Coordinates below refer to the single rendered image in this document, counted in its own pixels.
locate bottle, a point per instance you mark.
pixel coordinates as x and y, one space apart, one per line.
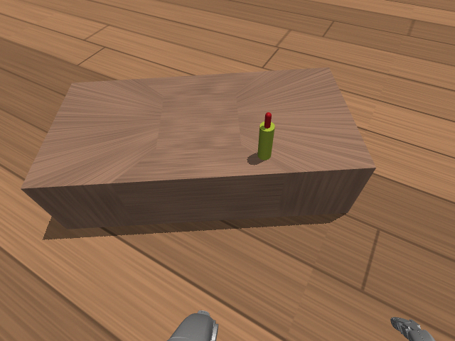
266 135

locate right robot hand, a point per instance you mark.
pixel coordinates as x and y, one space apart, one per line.
411 330

